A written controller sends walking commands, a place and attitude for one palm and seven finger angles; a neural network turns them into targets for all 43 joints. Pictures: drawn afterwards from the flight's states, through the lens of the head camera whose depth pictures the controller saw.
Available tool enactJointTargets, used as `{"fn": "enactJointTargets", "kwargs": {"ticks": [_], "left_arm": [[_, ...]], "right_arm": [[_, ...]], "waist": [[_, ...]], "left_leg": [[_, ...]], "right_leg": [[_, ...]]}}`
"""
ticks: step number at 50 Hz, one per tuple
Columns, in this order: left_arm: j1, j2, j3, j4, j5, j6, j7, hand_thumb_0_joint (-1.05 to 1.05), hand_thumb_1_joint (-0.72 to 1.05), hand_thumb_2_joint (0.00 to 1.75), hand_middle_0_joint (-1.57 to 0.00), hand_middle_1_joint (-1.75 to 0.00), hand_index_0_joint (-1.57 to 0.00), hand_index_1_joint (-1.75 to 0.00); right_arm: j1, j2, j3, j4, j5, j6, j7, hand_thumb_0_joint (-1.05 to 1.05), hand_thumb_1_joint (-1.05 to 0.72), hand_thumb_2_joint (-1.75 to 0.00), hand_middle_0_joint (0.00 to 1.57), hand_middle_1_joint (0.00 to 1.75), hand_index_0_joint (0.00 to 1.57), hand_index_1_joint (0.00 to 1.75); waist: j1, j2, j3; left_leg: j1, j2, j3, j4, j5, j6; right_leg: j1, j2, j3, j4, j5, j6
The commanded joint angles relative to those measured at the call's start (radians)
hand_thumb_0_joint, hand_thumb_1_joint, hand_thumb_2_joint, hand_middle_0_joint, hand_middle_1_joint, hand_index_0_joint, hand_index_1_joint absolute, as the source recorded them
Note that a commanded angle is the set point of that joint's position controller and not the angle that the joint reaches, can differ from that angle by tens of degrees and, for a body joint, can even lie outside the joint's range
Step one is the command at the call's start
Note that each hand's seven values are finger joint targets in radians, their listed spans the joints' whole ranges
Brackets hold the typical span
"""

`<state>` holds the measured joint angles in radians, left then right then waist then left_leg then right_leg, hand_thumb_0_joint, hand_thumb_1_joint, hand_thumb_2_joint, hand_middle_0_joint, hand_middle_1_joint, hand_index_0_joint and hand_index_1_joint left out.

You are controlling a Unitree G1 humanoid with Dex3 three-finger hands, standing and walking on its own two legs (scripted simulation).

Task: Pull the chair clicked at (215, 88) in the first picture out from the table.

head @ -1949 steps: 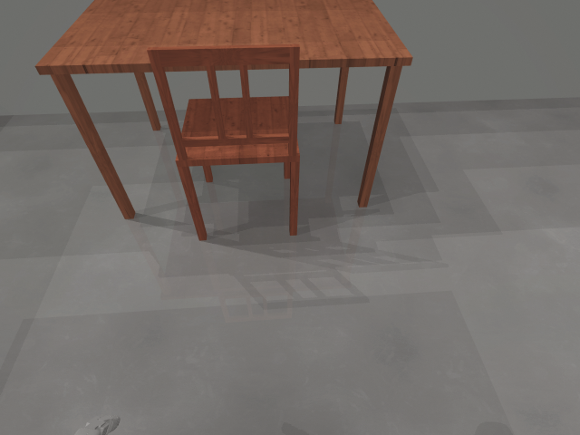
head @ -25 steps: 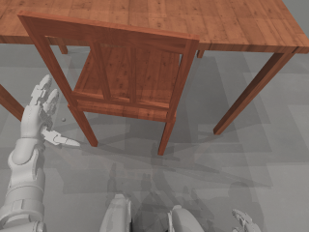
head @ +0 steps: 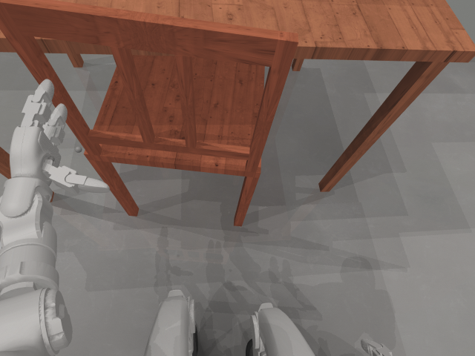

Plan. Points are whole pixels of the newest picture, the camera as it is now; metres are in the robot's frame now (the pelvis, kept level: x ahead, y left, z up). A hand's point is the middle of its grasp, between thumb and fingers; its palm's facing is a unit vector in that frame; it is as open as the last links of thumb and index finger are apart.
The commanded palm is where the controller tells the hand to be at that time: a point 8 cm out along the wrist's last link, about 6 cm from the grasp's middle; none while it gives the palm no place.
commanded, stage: push the fingers through the gap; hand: left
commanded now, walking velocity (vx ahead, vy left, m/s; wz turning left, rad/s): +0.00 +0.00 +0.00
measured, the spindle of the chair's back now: (137, 101) +0.56 +0.18 +0.02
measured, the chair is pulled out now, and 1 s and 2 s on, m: -0.05 -0.05 -0.05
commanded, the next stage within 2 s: hook a spindle and tug to test in 0.60 s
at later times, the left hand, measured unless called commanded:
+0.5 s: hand (79, 142) +0.45 +0.25 +0.03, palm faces +0.06 -1.00 -0.03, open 16.9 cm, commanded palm +0.43 +0.29 +0.03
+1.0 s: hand (81, 141) +0.46 +0.25 +0.03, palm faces +0.05 -1.00 -0.03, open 15.9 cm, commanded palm +0.44 +0.28 +0.03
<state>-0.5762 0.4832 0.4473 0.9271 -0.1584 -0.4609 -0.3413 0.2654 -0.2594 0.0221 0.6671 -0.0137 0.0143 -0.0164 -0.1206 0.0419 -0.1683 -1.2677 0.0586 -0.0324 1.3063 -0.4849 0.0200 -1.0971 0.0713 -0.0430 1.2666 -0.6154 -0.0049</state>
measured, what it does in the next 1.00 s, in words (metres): stands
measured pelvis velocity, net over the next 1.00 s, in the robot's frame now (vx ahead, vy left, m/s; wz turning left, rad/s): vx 0.00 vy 0.01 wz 0.00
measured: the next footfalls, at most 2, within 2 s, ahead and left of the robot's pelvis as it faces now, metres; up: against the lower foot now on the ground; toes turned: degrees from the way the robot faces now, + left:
none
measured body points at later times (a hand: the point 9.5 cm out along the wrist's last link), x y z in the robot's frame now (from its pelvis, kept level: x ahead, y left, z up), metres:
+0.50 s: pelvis +0.00 +0.01 +0.00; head +0.13 +0.04 +0.43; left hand +0.44 +0.30 +0.04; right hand +0.06 -0.26 -0.11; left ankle +0.06 +0.11 -0.61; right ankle -0.01 -0.13 -0.61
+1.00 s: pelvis +0.00 +0.01 +0.00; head +0.14 +0.05 +0.42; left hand +0.45 +0.30 +0.03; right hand +0.05 -0.26 -0.11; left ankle +0.06 +0.11 -0.61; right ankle -0.01 -0.13 -0.61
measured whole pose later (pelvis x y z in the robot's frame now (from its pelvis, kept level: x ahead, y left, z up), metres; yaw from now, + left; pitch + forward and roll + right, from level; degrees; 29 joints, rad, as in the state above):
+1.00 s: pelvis +0.00 +0.01 +0.00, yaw +0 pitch +26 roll -6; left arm -0.68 0.51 0.44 1.03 -0.13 -0.46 -0.33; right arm 0.28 -0.25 0.03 0.66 -0.02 0.07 0.00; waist -0.14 0.04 -0.16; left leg -1.30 0.05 -0.04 1.31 -0.48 0.03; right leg -1.12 0.07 -0.05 1.26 -0.61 0.01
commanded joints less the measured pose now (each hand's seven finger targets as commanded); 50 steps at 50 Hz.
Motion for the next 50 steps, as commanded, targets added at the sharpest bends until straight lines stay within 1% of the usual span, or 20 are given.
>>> {"fn": "enactJointTargets", "kwargs": {"ticks": [1, 5, 10, 13, 14, 15, 18, 21, 23, 24, 28, 30, 35, 36, 39, 40, 42, 45, 47, 50], "left_arm": [[-0.336, 0.249, 0.034, -0.126, -0.029, -0.054, -0.018, 0.00, -0.50, 0.30, -0.06, -0.08, -0.06, -0.08], [-0.398, 0.288, 0.049, -0.112, -0.016, -0.061, -0.024, 0.00, -0.50, 0.30, -0.06, -0.08, -0.06, -0.08], [-0.475, 0.317, 0.055, -0.160, -0.002, -0.088, -0.015, 0.00, -0.50, 0.30, -0.06, -0.08, -0.06, -0.08], [-0.417, 0.295, 0.051, -0.155, -0.002, -0.078, -0.010, 0.00, -0.50, 0.30, -0.06, -0.08, -0.06, -0.08], [-0.435, 0.285, 0.040, -0.169, -0.005, -0.076, -0.011, 0.00, -0.50, 0.30, -0.06, -0.08, -0.06, -0.08], [-0.427, 0.310, 0.059, -0.182, -0.003, -0.075, -0.008, 0.00, -0.50, 0.30, -0.06, -0.08, -0.06, -0.08], [-0.389, 0.286, 0.052, -0.175, -0.007, -0.066, -0.001, 0.00, -0.50, 0.30, -0.06, -0.08, -0.06, -0.08], [-0.408, 0.250, 0.023, -0.124, -0.004, -0.057, 0.007, 0.00, -0.50, 0.30, -0.06, -0.08, -0.06, -0.08], [-0.425, 0.278, 0.043, -0.078, 0.000, -0.057, 0.011, 0.00, -0.50, 0.30, -0.06, -0.08, -0.06, -0.08], [-0.416, 0.287, 0.045, -0.066, 0.006, -0.058, 0.011, 0.00, -0.50, 0.30, -0.06, -0.08, -0.06, -0.08], [-0.453, 0.299, 0.043, -0.093, 0.014, -0.086, 0.011, 0.00, -0.50, 0.30, -0.06, -0.08, -0.06, -0.08], [-0.470, 0.290, 0.030, -0.103, 0.015, -0.093, 0.009, 0.00, -0.50, 0.30, -0.06, -0.08, -0.06, -0.08], [-0.484, 0.294, 0.036, -0.103, 0.006, -0.089, 0.004, 0.00, -0.50, 0.30, -0.06, -0.08, -0.06, -0.08], [-0.489, 0.303, 0.043, -0.117, 0.004, -0.093, 0.003, 0.00, -0.50, 0.30, -0.08, -0.13, -0.08, -0.13], [-0.454, 0.301, 0.045, -0.125, 0.005, -0.084, 0.002, 0.00, -0.50, 0.30, -0.13, -0.30, -0.13, -0.30], [-0.474, 0.264, 0.010, -0.141, 0.003, -0.081, -0.001, 0.00, -0.50, 0.30, -0.15, -0.35, -0.15, -0.35], [-0.464, 0.253, 0.006, -0.113, 0.003, -0.075, 0.001, 0.00, -0.50, 0.30, -0.18, -0.46, -0.18, -0.46], [-0.462, 0.288, 0.031, -0.079, 0.004, -0.066, 0.004, 0.00, -0.50, 0.30, -0.24, -0.63, -0.24, -0.63], [-0.494, 0.282, 0.021, -0.123, 0.010, -0.078, 0.008, 0.00, -0.50, 0.30, -0.27, -0.74, -0.27, -0.74], [-0.449, 0.257, 0.015, -0.150, 0.006, -0.080, 0.019, 0.00, -0.50, 0.30, -0.32, -0.90, -0.32, -0.90]], "right_arm": [[0.120, -0.181, -0.060, -0.061, 0.002, -0.009, -0.011, 0.00, -0.90, -0.90, 0.20, 0.30, 0.20, 0.30], [0.131, -0.185, -0.061, -0.057, 0.000, 0.000, -0.011, 0.00, -0.90, -0.90, 0.20, 0.30, 0.20, 0.30], [0.143, -0.185, -0.061, -0.050, -0.007, 0.006, -0.009, 0.00, -0.90, -0.90, 0.20, 0.30, 0.20, 0.30], [0.144, -0.185, -0.062, -0.057, -0.006, 0.016, -0.003, 0.00, -0.90, -0.90, 0.20, 0.30, 0.20, 0.30], [0.142, -0.184, -0.062, -0.057, -0.005, 0.016, -0.003, 0.00, -0.90, -0.90, 0.20, 0.30, 0.20, 0.30], [0.146, -0.186, -0.064, -0.056, -0.006, 0.019, -0.004, 0.00, -0.90, -0.90, 0.20, 0.30, 0.20, 0.30], [0.143, -0.183, -0.063, -0.061, -0.004, 0.024, 0.000, 0.00, -0.90, -0.90, 0.20, 0.30, 0.20, 0.30], [0.143, -0.181, -0.059, -0.056, -0.003, 0.026, -0.001, 0.00, -0.90, -0.90, 0.20, 0.30, 0.20, 0.30], [0.142, -0.188, -0.058, -0.053, -0.004, 0.029, -0.002, 0.00, -0.90, -0.90, 0.20, 0.30, 0.20, 0.30], [0.141, -0.188, -0.056, -0.059, -0.004, 0.030, -0.002, 0.00, -0.90, -0.90, 0.20, 0.30, 0.20, 0.30], [0.139, -0.188, -0.055, -0.068, -0.008, 0.030, 0.000, 0.00, -0.90, -0.90, 0.20, 0.30, 0.20, 0.30], [0.136, -0.188, -0.056, -0.067, -0.009, 0.032, 0.000, 0.00, -0.90, -0.90, 0.20, 0.30, 0.20, 0.30], [0.139, -0.191, -0.056, -0.063, -0.007, 0.034, -0.003, 0.00, -0.90, -0.90, 0.20, 0.30, 0.20, 0.30], [0.143, -0.193, -0.056, -0.064, -0.008, 0.034, -0.003, 0.00, -0.90, -0.90, 0.20, 0.30, 0.20, 0.30], [0.142, -0.190, -0.057, -0.065, -0.006, 0.038, -0.002, 0.00, -0.90, -0.90, 0.20, 0.30, 0.20, 0.30], [0.136, -0.185, -0.057, -0.065, -0.005, 0.038, -0.002, 0.00, -0.90, -0.90, 0.20, 0.30, 0.20, 0.30], [0.140, -0.187, -0.057, -0.061, -0.003, 0.039, -0.001, 0.00, -0.90, -0.90, 0.20, 0.30, 0.20, 0.30], [0.143, -0.189, -0.055, -0.056, -0.003, 0.042, -0.003, 0.00, -0.90, -0.90, 0.20, 0.30, 0.20, 0.30], [0.141, -0.187, -0.055, -0.060, -0.005, 0.039, -0.001, 0.00, -0.90, -0.90, 0.20, 0.30, 0.20, 0.30], [0.141, -0.181, -0.060, -0.067, -0.008, 0.040, 0.004, 0.00, -0.90, -0.90, 0.20, 0.30, 0.20, 0.30]], "waist": [[-0.016, 0.091, -0.421], [-0.017, 0.088, -0.445], [-0.017, 0.159, -0.502], [-0.006, 0.167, -0.507], [-0.014, 0.162, -0.513], [-0.007, 0.160, -0.520], [-0.006, 0.150, -0.507], [-0.025, 0.131, -0.436], [-0.029, 0.093, -0.398], [-0.023, 0.113, -0.390], [-0.014, 0.160, -0.439], [-0.022, 0.170, -0.448], [-0.029, 0.144, -0.467], [-0.024, 0.169, -0.479], [-0.014, 0.152, -0.498], [-0.027, 0.173, -0.489], [-0.034, 0.145, -0.458], [-0.032, 0.127, -0.429], [-0.026, 0.181, -0.455], [-0.015, 0.174, -0.495]], "left_leg": [[0.514, -0.012, -0.031, -0.111, 0.313, 0.015], [0.507, -0.011, -0.030, -0.099, 0.326, 0.016], [0.588, -0.006, -0.045, -0.096, 0.375, 0.011], [0.624, -0.004, -0.055, -0.113, 0.385, 0.006], [0.622, -0.005, -0.052, -0.110, 0.381, 0.009], [0.630, -0.002, -0.055, -0.115, 0.386, 0.007], [0.635, -0.004, -0.059, -0.126, 0.376, 0.006], [0.590, -0.004, -0.059, -0.131, 0.314, 0.009], [0.539, -0.003, -0.060, -0.133, 0.255, 0.010], [0.529, -0.005, -0.055, -0.135, 0.247, 0.009], [0.581, -0.006, -0.060, -0.134, 0.273, 0.004], [0.597, -0.003, -0.065, -0.134, 0.276, 0.003], [0.583, -0.004, -0.062, -0.124, 0.274, 0.009], [0.604, -0.003, -0.069, -0.127, 0.289, 0.006], [0.619, -0.003, -0.068, -0.131, 0.314, 0.004], [0.627, -0.004, -0.065, -0.132, 0.309, 0.006], [0.610, -0.003, -0.068, -0.132, 0.297, 0.007], [0.550, -0.005, -0.059, -0.126, 0.264, 0.011], [0.608, -0.003, -0.069, -0.134, 0.292, 0.004], [0.656, -0.003, -0.070, -0.135, 0.353, 0.002]], "right_leg": [[0.014, 0.001, 0.004, -0.185, 0.296, -0.015], [0.017, 0.002, 0.006, -0.176, 0.305, -0.014], [-0.014, 0.003, 0.000, -0.165, 0.314, -0.020], [-0.024, 0.003, -0.011, -0.170, 0.306, -0.023], [-0.016, 0.002, -0.007, -0.175, 0.313, -0.020], [-0.008, 0.003, -0.009, -0.174, 0.314, -0.022], [-0.011, 0.005, -0.013, -0.183, 0.302, -0.021], [-0.042, 0.005, -0.014, -0.190, 0.260, -0.020], [-0.049, 0.004, -0.014, -0.192, 0.219, -0.017], [-0.050, 0.004, -0.011, -0.192, 0.212, -0.020], [-0.057, 0.005, -0.010, -0.183, 0.221, -0.026], [-0.071, 0.005, -0.013, -0.180, 0.221, -0.026], [-0.052, 0.005, -0.009, -0.183, 0.228, -0.022], [-0.061, 0.004, -0.012, -0.174, 0.233, -0.026], [-0.039, 0.004, -0.015, -0.179, 0.251, -0.024], [-0.050, 0.004, -0.012, -0.187, 0.250, -0.022], [-0.064, 0.004, -0.015, -0.188, 0.243, -0.021], [-0.050, 0.005, -0.009, -0.188, 0.228, -0.021], [-0.070, 0.003, -0.016, -0.179, 0.235, -0.026], [-0.046, 0.006, -0.018, -0.184, 0.275, -0.026]]}}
